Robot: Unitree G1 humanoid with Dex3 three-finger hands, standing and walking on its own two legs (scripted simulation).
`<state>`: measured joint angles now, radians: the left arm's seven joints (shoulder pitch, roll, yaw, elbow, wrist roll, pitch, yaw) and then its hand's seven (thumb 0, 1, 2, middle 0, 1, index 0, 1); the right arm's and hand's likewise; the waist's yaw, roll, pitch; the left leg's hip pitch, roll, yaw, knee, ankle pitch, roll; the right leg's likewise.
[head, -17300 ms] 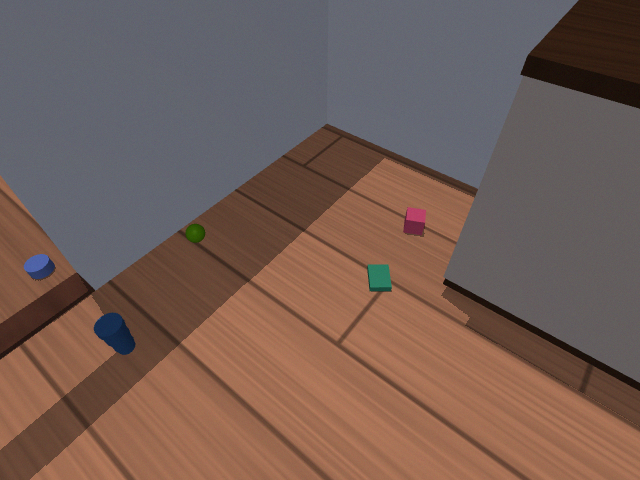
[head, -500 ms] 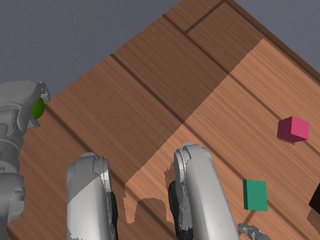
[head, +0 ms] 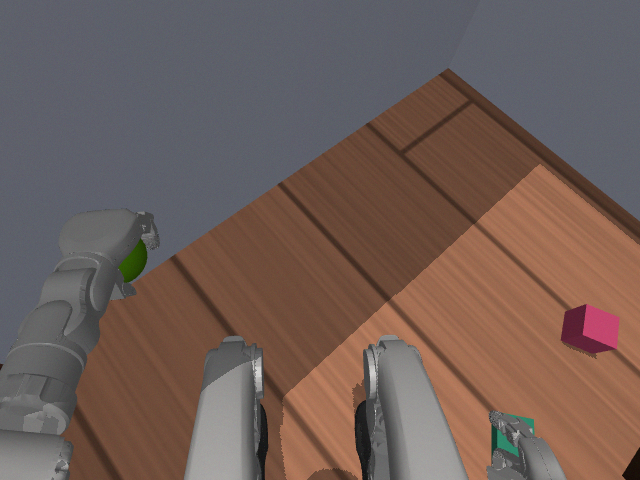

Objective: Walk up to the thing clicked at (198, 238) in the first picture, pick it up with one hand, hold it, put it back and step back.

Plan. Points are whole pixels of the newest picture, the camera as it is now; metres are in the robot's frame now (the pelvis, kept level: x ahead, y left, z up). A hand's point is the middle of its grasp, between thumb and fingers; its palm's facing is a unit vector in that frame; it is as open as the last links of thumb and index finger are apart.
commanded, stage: lift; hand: left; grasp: from above
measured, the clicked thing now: (115, 256) +0.41 +0.28 -0.10
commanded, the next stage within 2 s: hold in 0.88 s
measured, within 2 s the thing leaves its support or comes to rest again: neither
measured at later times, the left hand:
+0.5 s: hand (72, 235) +0.36 +0.24 +0.09, palm faces -0.44 -0.09 -0.90, open 8.8 cm
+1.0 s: hand (45, 164) +0.38 +0.23 +0.17, palm faces -0.43 -0.09 -0.90, open 8.8 cm
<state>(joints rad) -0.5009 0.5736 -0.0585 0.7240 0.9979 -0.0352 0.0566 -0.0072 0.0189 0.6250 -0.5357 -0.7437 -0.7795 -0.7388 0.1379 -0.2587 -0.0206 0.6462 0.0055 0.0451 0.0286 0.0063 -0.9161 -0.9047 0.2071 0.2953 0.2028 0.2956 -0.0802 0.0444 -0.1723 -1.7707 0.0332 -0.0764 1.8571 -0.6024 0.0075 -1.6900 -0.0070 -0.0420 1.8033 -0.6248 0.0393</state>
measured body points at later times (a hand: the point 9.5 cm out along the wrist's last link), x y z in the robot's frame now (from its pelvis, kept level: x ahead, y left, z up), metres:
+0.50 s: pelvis +0.03 -0.01 +0.17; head +0.11 +0.00 +0.61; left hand +0.38 +0.24 +0.14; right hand +0.15 -0.27 +0.05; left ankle +0.09 +0.12 -0.47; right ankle +0.09 -0.14 -0.47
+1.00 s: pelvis +0.07 +0.00 +0.24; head +0.12 -0.01 +0.68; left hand +0.40 +0.23 +0.22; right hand +0.17 -0.26 +0.11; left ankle +0.09 +0.12 -0.47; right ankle +0.09 -0.14 -0.47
